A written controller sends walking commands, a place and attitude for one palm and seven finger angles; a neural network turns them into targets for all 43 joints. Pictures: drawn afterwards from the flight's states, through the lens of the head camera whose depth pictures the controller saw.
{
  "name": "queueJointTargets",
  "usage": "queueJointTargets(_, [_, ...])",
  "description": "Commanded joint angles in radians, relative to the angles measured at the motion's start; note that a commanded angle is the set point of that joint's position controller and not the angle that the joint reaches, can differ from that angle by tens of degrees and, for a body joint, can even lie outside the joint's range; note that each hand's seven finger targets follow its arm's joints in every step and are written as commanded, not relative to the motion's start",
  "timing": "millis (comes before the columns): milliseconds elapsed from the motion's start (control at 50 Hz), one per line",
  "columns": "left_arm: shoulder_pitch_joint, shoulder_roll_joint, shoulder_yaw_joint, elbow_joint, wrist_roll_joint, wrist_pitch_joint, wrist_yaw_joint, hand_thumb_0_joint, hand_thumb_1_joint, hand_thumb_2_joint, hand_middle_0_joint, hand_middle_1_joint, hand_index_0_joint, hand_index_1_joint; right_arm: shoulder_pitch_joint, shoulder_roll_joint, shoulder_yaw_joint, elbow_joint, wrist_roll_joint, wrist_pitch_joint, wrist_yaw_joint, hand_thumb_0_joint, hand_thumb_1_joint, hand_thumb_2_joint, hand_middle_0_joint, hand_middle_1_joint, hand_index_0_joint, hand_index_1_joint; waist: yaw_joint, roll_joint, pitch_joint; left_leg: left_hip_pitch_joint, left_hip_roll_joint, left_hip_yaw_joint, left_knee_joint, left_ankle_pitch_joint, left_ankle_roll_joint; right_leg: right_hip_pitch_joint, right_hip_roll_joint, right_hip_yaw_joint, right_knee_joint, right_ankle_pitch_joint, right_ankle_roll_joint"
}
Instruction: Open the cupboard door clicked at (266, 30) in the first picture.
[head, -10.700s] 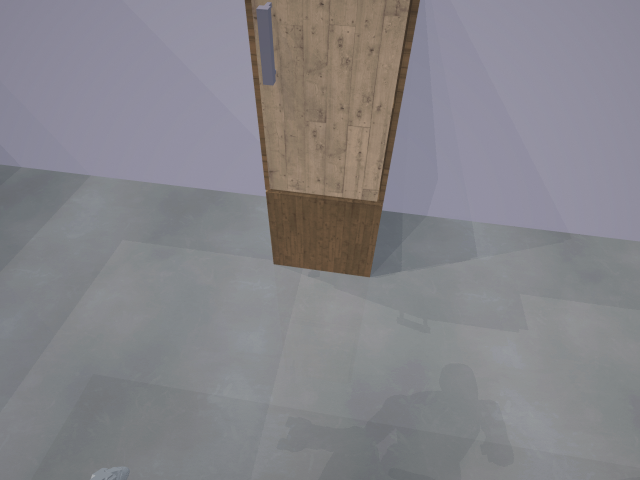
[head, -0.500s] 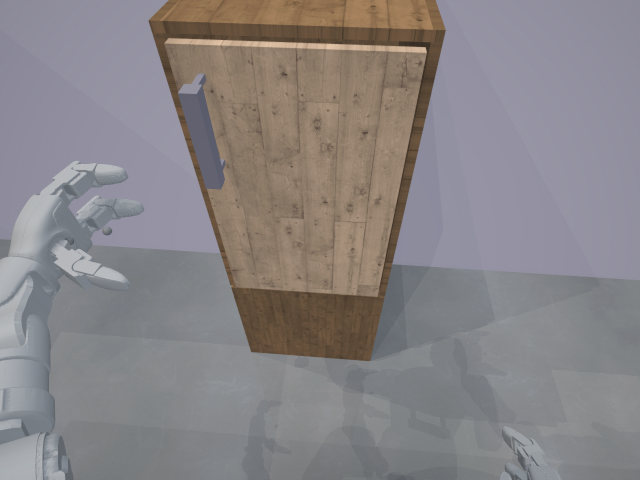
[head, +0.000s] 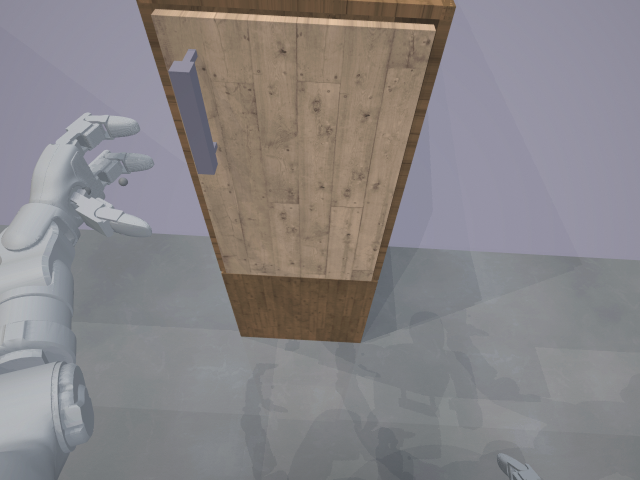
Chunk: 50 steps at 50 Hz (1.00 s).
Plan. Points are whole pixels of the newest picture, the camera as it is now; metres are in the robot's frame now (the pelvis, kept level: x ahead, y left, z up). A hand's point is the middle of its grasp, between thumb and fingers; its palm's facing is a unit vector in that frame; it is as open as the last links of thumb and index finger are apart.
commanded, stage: move the hooked fingers beside the handle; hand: left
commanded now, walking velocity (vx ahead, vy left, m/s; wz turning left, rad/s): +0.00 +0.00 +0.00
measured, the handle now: (200, 115) +0.58 +0.18 +0.13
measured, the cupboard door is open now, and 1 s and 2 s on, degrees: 0 0 0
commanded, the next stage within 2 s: none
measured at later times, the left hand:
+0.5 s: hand (140, 145) +0.49 +0.24 +0.15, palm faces -0.03 -1.00 +0.00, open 13.9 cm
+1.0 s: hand (138, 133) +0.53 +0.25 +0.14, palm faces -0.05 -1.00 +0.02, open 13.9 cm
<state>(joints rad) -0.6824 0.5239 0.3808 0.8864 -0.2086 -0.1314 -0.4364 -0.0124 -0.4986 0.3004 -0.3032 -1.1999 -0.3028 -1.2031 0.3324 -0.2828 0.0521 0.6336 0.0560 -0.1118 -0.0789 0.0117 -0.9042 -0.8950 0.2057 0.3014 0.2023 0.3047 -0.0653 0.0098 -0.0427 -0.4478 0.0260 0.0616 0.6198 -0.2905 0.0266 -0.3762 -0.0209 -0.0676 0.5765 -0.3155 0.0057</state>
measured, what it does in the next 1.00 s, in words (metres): stands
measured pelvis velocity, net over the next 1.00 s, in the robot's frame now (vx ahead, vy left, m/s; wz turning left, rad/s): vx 0.03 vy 0.00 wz -0.05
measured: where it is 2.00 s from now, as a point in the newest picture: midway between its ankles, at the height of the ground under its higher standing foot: outside the picture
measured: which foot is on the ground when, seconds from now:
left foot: down 0.00-1.00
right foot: down 0.00-1.00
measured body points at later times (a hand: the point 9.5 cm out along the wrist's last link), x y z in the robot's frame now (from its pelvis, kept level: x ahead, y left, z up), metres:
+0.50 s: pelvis +0.00 -0.01 -0.01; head +0.08 +0.00 +0.44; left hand +0.48 +0.29 +0.15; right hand +0.01 -0.30 -0.11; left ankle +0.01 +0.10 -0.73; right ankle -0.02 -0.13 -0.73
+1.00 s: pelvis +0.03 +0.00 -0.01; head +0.13 +0.02 +0.43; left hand +0.53 +0.31 +0.14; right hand -0.02 -0.27 -0.11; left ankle +0.01 +0.10 -0.73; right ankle -0.02 -0.13 -0.73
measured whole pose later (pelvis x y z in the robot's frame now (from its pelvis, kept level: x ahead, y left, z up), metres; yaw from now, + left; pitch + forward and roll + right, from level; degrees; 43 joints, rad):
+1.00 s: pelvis +0.03 +0.00 -0.01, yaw -3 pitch +17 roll -3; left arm -0.95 0.76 0.51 1.20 -0.12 -0.20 -0.51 -0.01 -0.50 0.30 -0.30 -1.20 -0.30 -1.20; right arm 0.47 -0.29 0.03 0.63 0.03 0.07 -0.05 0.01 -0.91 -0.89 0.21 0.30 0.20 0.30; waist -0.17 0.01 -0.09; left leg -0.66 0.07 0.07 0.72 -0.36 0.03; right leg -0.57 0.02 -0.05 0.63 -0.35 0.01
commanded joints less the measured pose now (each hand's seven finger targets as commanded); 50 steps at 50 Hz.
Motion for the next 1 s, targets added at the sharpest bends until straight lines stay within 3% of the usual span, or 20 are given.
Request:
queueJointTargets(0, [-0.497,0.321,0.069,-0.145,-0.014,-0.100,0.002,0.000,-0.500,0.300,-0.300,-1.200,-0.300,-1.200,0.055,-0.179,-0.071,-0.080,-0.003,-0.021,-0.012,0.000,-0.900,-0.900,0.200,0.300,0.200,0.300,-0.010,0.096,-0.321,0.304,-0.002,-0.106,-0.044,0.317,-0.006,-0.038,0.049,0.015,-0.041,0.280,-0.036])
queueJointTargets(20, [-0.488,0.302,0.049,-0.110,-0.011,-0.093,-0.003,0.000,-0.500,0.300,-0.300,-1.200,-0.300,-1.200,0.061,-0.180,-0.071,-0.081,-0.003,-0.016,-0.011,0.000,-0.900,-0.900,0.200,0.300,0.200,0.300,-0.014,0.080,-0.315,0.290,-0.003,-0.104,-0.044,0.309,-0.004,-0.045,0.047,0.015,-0.039,0.277,-0.033])
queueJointTargets(100, [-0.542,0.340,0.050,0.000,0.007,-0.087,-0.011,0.000,-0.500,0.300,-0.300,-1.200,-0.300,-1.200,0.082,-0.189,-0.071,-0.070,-0.003,0.008,-0.012,0.000,-0.900,-0.900,0.200,0.300,0.200,0.300,-0.029,0.053,-0.266,0.209,-0.007,-0.090,-0.035,0.261,0.004,-0.059,0.045,0.021,-0.036,0.269,-0.029])
queueJointTargets(140, [-0.564,0.347,0.053,-0.003,0.014,-0.103,-0.013,0.000,-0.500,0.300,-0.300,-1.200,-0.300,-1.200,0.099,-0.191,-0.077,-0.069,-0.006,0.014,-0.011,0.000,-0.900,-0.900,0.200,0.300,0.200,0.300,-0.033,0.063,-0.314,0.230,-0.008,-0.090,-0.022,0.279,0.006,-0.062,0.045,0.026,-0.030,0.281,-0.026])
queueJointTargets(180, [-0.598,0.410,0.097,-0.012,0.010,-0.131,-0.012,0.000,-0.500,0.300,-0.300,-1.200,-0.300,-1.200,0.117,-0.197,-0.078,-0.064,-0.011,0.025,-0.013,0.000,-0.900,-0.900,0.200,0.300,0.200,0.300,-0.032,0.057,-0.369,0.234,-0.008,-0.091,-0.006,0.324,0.007,-0.028,0.047,0.032,-0.015,0.322,-0.028])
queueJointTargets(220, [-0.641,0.393,0.079,-0.041,0.013,-0.158,-0.021,0.000,-0.500,0.300,-0.300,-1.200,-0.300,-1.200,0.125,-0.193,-0.082,-0.060,-0.012,0.030,-0.009,0.000,-0.900,-0.900,0.200,0.300,0.200,0.300,-0.045,0.094,-0.420,0.277,-0.005,-0.092,0.004,0.350,0.006,-0.041,0.051,0.034,-0.011,0.339,-0.023])
queueJointTargets(260, [-0.640,0.419,0.099,-0.013,0.016,-0.168,-0.025,0.000,-0.500,0.300,-0.300,-1.200,-0.300,-1.200,0.136,-0.195,-0.084,-0.049,-0.012,0.037,-0.007,0.000,-0.900,-0.900,0.200,0.300,0.200,0.300,-0.045,0.104,-0.417,0.267,-0.007,-0.087,0.012,0.346,0.008,-0.044,0.052,0.039,-0.012,0.345,-0.021])
queueJointTargets(280, [-0.654,0.423,0.100,-0.005,0.008,-0.169,-0.028,0.000,-0.500,0.300,-0.300,-1.200,-0.300,-1.200,0.143,-0.196,-0.083,-0.047,-0.013,0.043,-0.009,0.000,-0.900,-0.900,0.200,0.300,0.200,0.300,-0.050,0.073,-0.421,0.249,-0.007,-0.084,0.017,0.358,0.013,-0.023,0.054,0.039,-0.008,0.365,-0.022])
queueJointTargets(360, [-0.675,0.468,0.096,0.128,0.040,-0.126,-0.040,0.000,-0.500,0.300,-0.300,-1.200,-0.300,-1.200,0.156,-0.207,-0.079,-0.037,-0.006,0.066,-0.013,0.000,-0.900,-0.900,0.200,0.300,0.200,0.300,-0.070,0.077,-0.313,0.138,-0.015,-0.069,0.014,0.255,0.021,-0.066,0.048,0.049,-0.022,0.318,-0.013])
queueJointTargets(460, [-0.722,0.524,0.107,0.133,0.063,-0.133,-0.043,0.000,-0.500,0.300,-0.300,-1.200,-0.300,-1.200,0.186,-0.210,-0.080,-0.045,-0.010,0.084,-0.015,0.000,-0.900,-0.900,0.200,0.300,0.200,0.300,-0.078,0.105,-0.376,0.135,-0.016,-0.069,0.036,0.281,0.023,-0.059,0.048,0.059,-0.009,0.345,-0.010])
queueJointTargets(520, [-0.787,0.514,0.092,0.154,0.059,-0.151,-0.046,0.000,-0.500,0.300,-0.300,-1.200,-0.300,-1.200,0.205,-0.213,-0.081,-0.032,-0.013,0.093,-0.017,0.000,-0.900,-0.900,0.200,0.300,0.200,0.300,-0.111,0.090,-0.381,0.151,-0.007,-0.076,0.050,0.280,0.023,-0.103,0.056,0.055,-0.008,0.326,-0.005])
queueJointTargets(600, [-0.837,0.582,0.122,0.218,0.065,-0.140,-0.056,0.000,-0.500,0.300,-0.300,-1.200,-0.300,-1.200,0.233,-0.228,-0.078,-0.021,-0.014,0.104,-0.025,0.000,-0.900,-0.900,0.200,0.300,0.200,0.300,-0.128,0.072,-0.413,0.124,-0.006,-0.078,0.065,0.275,0.028,-0.105,0.055,0.063,-0.003,0.332,0.000])
queueJointTargets(700, [-0.802,0.589,0.114,0.244,0.096,-0.127,-0.060,0.000,-0.500,0.300,-0.300,-1.200,-0.300,-1.200,0.255,-0.219,-0.073,-0.030,-0.021,0.118,-0.019,0.000,-0.900,-0.900,0.200,0.300,0.200,0.300,-0.111,0.138,-0.451,0.137,-0.007,-0.081,0.085,0.339,0.023,-0.122,0.059,0.054,0.016,0.365,-0.004])
queueJointTargets(720, [-0.780,0.622,0.137,0.244,0.103,-0.127,-0.057,0.000,-0.500,0.300,-0.300,-1.200,-0.300,-1.200,0.260,-0.221,-0.076,-0.032,-0.023,0.124,-0.019,0.000,-0.900,-0.900,0.200,0.300,0.200,0.300,-0.104,0.139,-0.455,0.140,-0.004,-0.083,0.091,0.363,0.021,-0.125,0.059,0.050,0.023,0.378,-0.004])
queueJointTargets(760, [-0.777,0.621,0.142,0.205,0.099,-0.134,-0.061,0.000,-0.500,0.300,-0.300,-1.200,-0.300,-1.200,0.267,-0.220,-0.079,-0.040,-0.028,0.134,-0.014,0.000,-0.900,-0.900,0.200,0.300,0.200,0.300,-0.096,0.166,-0.491,0.164,-0.002,-0.082,0.095,0.401,0.018,-0.117,0.062,0.048,0.030,0.403,-0.007])
queueJointTargets(780, [-0.769,0.583,0.126,0.188,0.086,-0.139,-0.068,0.000,-0.500,0.300,-0.300,-1.200,-0.300,-1.200,0.268,-0.216,-0.079,-0.045,-0.029,0.138,-0.011,0.000,-0.900,-0.900,0.200,0.300,0.200,0.300,-0.096,0.171,-0.506,0.189,-0.001,-0.083,0.099,0.444,0.016,-0.118,0.067,0.042,0.036,0.423,-0.011])
queueJointTargets(800, [-0.754,0.611,0.157,0.175,0.082,-0.140,-0.068,0.000,-0.500,0.300,-0.300,-1.200,-0.300,-1.200,0.272,-0.220,-0.083,-0.047,-0.030,0.143,-0.008,0.000,-0.900,-0.900,0.200,0.300,0.200,0.300,-0.084,0.159,-0.525,0.201,0.003,-0.085,0.101,0.465,0.016,-0.112,0.070,0.039,0.038,0.437,-0.009])
queueJointTargets(880, [-0.714,0.586,0.168,0.125,0.056,-0.144,-0.075,0.000,-0.500,0.300,-0.300,-1.200,-0.300,-1.200,0.270,-0.218,-0.088,-0.059,-0.031,0.158,0.002,0.000,-0.900,-0.900,0.200,0.300,0.200,0.300,-0.075,0.154,-0.516,0.235,0.008,-0.087,0.101,0.537,0.016,-0.115,0.078,0.029,0.038,0.462,-0.014])
queueJointTargets(920, [-0.704,0.600,0.188,0.076,0.060,-0.148,-0.069,0.000,-0.500,0.300,-0.300,-1.200,-0.300,-1.200,0.268,-0.215,-0.095,-0.064,-0.031,0.166,0.010,0.000,-0.900,-0.900,0.200,0.300,0.200,0.300,-0.061,0.189,-0.539,0.278,0.013,-0.098,0.103,0.590,0.010,-0.121,0.078,0.024,0.039,0.462,-0.013])
queueJointTargets(980, [-0.670,0.499,0.130,-0.025,0.041,-0.152,-0.063,0.000,-0.500,0.300,-0.300,-1.200,-0.300,-1.200,0.254,-0.203,-0.098,-0.069,-0.032,0.167,0.021,0.000,-0.900,-0.900,0.200,0.300,0.200,0.300,-0.059,0.251,-0.536,0.363,0.027,-0.111,0.112,0.707,-0.001,-0.171,0.085,0.013,0.035,0.443,-0.020])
